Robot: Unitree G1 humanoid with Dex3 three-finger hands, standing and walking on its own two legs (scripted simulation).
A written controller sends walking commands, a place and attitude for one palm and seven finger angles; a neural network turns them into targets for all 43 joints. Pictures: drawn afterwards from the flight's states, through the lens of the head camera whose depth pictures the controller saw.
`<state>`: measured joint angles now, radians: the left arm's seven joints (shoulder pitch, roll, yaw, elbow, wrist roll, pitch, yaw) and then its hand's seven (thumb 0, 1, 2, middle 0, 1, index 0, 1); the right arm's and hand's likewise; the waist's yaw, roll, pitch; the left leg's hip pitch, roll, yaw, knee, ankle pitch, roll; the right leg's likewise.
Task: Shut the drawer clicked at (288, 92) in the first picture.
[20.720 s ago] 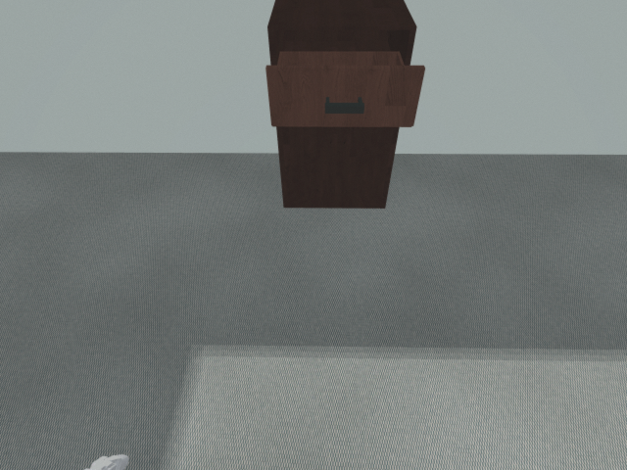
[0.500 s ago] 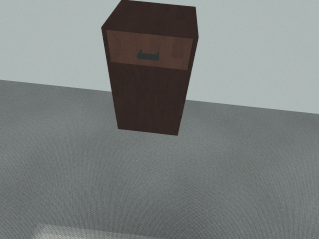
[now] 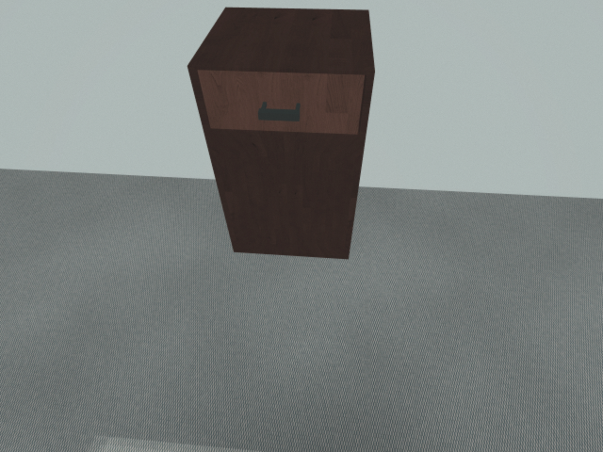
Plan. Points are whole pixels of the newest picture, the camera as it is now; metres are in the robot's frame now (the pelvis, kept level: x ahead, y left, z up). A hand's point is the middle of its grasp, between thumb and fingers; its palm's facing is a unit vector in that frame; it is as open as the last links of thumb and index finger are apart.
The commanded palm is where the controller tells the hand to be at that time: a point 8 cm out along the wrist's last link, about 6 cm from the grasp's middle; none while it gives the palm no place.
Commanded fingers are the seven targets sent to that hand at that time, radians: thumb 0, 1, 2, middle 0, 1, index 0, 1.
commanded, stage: let the arm hang, fingers relaxed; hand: left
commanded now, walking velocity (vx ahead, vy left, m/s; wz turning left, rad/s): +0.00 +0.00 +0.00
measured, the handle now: (280, 110) +0.95 +0.12 -0.06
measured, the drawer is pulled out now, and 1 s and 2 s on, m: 0.00 0.00 0.00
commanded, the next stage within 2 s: look to check the result in 0.24 s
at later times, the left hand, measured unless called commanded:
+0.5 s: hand out of the picture +0.08 +0.19 -0.17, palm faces +0.00 -0.97 -0.26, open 7.4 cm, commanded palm none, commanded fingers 0.00 0.90 0.90 -0.20 -0.30 -0.20 -0.30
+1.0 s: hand out of the picture +0.10 +0.21 -0.16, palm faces +0.00 -0.96 -0.28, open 7.4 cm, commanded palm none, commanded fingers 0.00 0.90 0.90 -0.20 -0.30 -0.20 -0.30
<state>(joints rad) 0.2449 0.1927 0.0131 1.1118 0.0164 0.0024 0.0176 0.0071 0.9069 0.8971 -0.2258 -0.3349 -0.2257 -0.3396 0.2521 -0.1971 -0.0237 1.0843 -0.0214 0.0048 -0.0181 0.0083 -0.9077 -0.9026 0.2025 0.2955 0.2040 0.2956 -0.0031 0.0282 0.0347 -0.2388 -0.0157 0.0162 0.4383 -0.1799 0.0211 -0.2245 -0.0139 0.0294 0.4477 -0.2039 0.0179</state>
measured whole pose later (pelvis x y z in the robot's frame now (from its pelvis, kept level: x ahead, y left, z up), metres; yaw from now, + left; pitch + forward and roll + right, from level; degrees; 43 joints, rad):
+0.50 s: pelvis +0.03 -0.01 +0.00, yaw +0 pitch -1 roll +0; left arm 0.16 0.22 0.03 1.13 0.01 -0.01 0.02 0.01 0.91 0.90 -0.20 -0.30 -0.20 -0.30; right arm 0.20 -0.20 -0.02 1.13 -0.02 0.00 -0.03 0.01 -0.91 -0.90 0.20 0.30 0.20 0.30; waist -0.01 0.02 0.07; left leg -0.18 0.00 0.02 0.39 -0.20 0.00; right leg -0.16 0.00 0.03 0.39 -0.21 0.00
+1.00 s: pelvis +0.04 -0.01 +0.01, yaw +0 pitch -1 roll +0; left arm 0.13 0.26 0.03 1.14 0.01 -0.01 0.01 0.01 0.91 0.90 -0.20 -0.30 -0.20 -0.30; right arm 0.14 -0.26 -0.02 1.12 -0.02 -0.01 -0.02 0.01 -0.91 -0.90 0.20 0.30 0.20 0.30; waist -0.01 0.01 0.05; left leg -0.14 0.00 0.02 0.36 -0.20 0.01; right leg -0.12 0.00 0.03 0.35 -0.21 0.01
